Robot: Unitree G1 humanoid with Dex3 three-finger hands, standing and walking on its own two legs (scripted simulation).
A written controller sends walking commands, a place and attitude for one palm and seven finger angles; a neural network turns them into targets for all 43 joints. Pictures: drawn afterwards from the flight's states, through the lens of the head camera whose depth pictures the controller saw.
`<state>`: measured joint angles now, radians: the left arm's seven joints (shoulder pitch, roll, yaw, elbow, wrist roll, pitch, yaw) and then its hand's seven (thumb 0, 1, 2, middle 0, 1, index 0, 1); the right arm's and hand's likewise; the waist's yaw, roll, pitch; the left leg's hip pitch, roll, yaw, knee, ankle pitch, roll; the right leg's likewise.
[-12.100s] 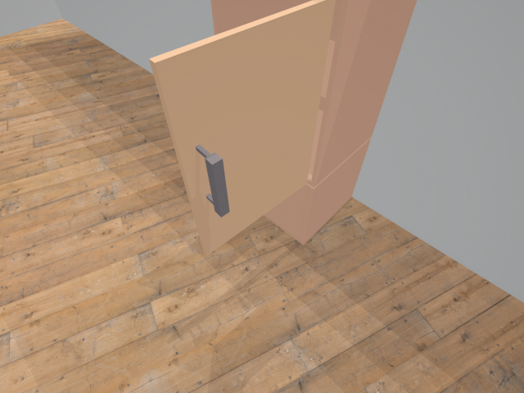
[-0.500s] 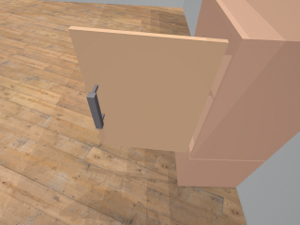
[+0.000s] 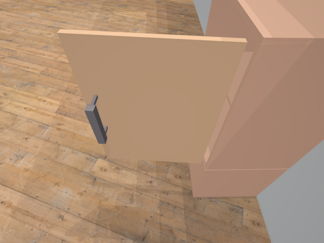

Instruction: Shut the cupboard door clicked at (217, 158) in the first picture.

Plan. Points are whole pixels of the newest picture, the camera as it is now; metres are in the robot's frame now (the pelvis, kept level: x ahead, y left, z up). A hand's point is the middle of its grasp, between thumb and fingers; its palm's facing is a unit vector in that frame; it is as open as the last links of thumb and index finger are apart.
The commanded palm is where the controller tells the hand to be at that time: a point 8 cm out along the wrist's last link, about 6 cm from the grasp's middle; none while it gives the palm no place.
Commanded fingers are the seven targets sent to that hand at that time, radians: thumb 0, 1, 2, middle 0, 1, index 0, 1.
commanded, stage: come to a stop and stand still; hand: left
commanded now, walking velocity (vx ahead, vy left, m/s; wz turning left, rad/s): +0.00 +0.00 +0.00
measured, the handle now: (99, 120) +0.47 +0.24 -0.03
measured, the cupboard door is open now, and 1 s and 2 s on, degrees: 85 85 85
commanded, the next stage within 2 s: look again from close up in 0.56 s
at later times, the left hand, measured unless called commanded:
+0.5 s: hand out of the picture +0.04 +0.19 -0.15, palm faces +0.02 -0.95 -0.31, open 7.4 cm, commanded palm none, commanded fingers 0.00 0.90 0.90 -0.20 -0.30 -0.20 -0.30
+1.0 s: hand out of the picture +0.01 +0.22 -0.16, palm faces +0.01 -0.96 -0.28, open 7.4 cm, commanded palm none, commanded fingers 0.00 0.90 0.90 -0.20 -0.30 -0.20 -0.30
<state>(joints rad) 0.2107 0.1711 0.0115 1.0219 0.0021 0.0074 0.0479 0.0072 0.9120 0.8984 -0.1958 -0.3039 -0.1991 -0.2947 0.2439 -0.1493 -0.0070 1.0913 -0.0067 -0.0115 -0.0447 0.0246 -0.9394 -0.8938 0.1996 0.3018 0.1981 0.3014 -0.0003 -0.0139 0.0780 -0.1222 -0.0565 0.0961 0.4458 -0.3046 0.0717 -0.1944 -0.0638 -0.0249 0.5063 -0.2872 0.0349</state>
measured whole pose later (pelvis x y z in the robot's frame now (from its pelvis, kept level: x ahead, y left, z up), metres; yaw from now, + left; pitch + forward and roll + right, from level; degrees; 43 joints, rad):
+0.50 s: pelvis -0.04 -0.04 +0.00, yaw +3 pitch -2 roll +0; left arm 0.17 0.30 -0.01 0.97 0.01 -0.01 0.01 0.01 0.90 0.90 -0.20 -0.30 -0.20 -0.30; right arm 0.16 -0.32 -0.03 1.01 -0.02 0.00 0.01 0.01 -0.91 -0.89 0.20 0.30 0.20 0.30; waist -0.01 0.00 0.02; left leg -0.19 0.00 0.03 0.46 -0.24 0.01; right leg -0.21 0.01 -0.06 0.45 -0.21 -0.04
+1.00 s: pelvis -0.04 -0.01 +0.01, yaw +2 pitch -1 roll +0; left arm 0.17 0.31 -0.02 1.09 0.01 -0.01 0.01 0.01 0.90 0.90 -0.20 -0.30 -0.20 -0.30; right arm 0.13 -0.28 0.00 1.14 -0.01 -0.02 0.01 0.01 -0.91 -0.89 0.20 0.30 0.20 0.30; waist 0.00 -0.03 0.05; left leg -0.16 -0.04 0.05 0.39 -0.21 0.06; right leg -0.18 -0.03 -0.03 0.38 -0.18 0.01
